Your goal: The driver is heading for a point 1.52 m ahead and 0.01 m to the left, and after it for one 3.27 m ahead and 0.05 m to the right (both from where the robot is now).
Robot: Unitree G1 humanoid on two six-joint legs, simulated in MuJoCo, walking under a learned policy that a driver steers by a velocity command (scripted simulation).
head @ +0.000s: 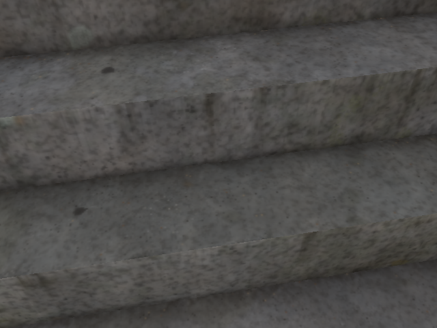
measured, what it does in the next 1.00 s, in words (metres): climbs: right foot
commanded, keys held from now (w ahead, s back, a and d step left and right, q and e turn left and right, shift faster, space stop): shift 1.00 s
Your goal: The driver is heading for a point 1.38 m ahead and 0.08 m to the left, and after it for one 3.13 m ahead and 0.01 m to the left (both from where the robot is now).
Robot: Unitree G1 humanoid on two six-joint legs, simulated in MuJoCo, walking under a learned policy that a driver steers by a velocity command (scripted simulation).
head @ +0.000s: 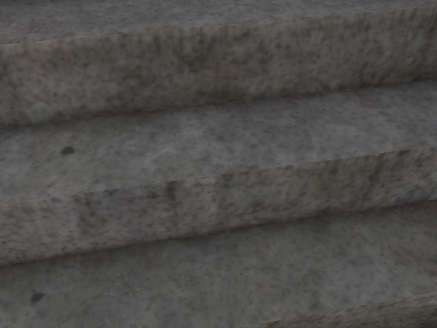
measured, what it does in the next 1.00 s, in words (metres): stands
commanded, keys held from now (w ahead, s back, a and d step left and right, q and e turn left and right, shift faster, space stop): shift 1.00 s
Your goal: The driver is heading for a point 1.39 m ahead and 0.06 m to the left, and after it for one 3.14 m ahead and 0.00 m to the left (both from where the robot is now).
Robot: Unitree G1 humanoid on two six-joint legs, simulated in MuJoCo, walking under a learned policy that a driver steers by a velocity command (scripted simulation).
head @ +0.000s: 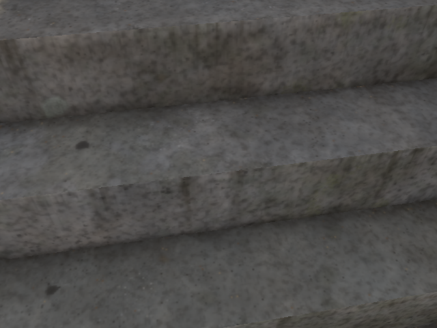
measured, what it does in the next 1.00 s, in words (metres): walks ahead: right foot 0.21 m higher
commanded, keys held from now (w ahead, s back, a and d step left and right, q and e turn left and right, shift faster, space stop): shift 0.54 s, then w+shift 0.46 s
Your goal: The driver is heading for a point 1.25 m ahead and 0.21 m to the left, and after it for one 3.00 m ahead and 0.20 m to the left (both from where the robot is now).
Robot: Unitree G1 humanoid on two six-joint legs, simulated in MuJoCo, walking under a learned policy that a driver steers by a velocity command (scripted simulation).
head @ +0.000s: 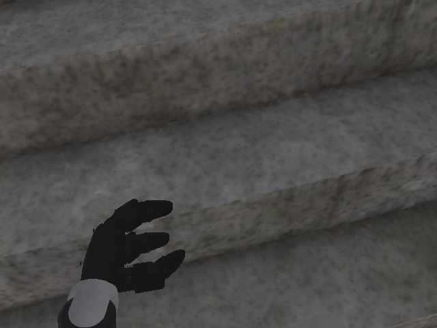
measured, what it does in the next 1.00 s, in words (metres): climbs, turning left: left foot 0.20 m higher, then right foot 0.21 m higher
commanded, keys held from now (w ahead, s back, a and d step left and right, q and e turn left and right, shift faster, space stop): w+shift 0.38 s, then w+q+shift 0.62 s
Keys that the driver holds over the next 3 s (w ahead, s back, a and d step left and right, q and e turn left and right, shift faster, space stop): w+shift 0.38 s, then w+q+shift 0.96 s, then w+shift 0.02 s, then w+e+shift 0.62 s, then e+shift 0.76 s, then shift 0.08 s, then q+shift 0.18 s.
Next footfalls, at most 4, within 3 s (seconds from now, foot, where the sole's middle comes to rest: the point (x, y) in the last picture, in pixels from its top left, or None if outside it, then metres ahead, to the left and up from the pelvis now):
0.44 left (274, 312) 0.37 -0.08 -0.38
0.78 right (331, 123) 0.69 -0.23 -0.17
1.24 left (150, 7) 0.85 0.12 0.03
1.76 right None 1.09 0.11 0.24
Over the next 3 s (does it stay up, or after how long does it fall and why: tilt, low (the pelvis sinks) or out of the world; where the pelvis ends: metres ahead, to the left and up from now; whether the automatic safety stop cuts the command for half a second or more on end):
stays up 1.24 0.25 1.20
